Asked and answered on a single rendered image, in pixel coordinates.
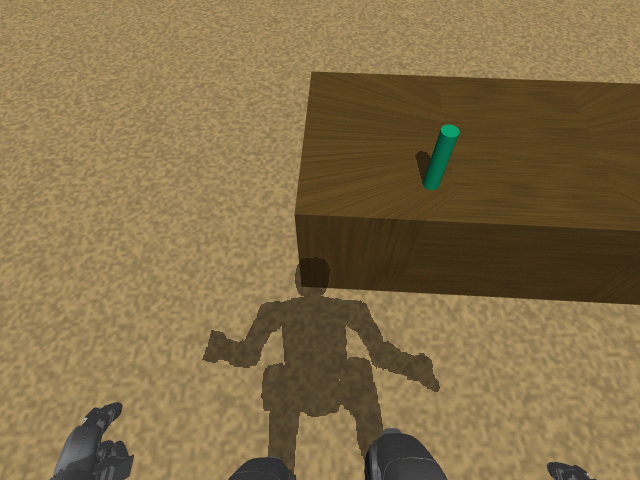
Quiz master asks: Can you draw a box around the left robot hand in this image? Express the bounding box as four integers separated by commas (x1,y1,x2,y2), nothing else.
53,402,134,480

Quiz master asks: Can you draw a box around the can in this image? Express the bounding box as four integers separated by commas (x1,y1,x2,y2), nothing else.
423,125,460,190

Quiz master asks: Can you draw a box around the right robot hand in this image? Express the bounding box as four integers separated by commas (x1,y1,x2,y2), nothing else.
547,462,596,480

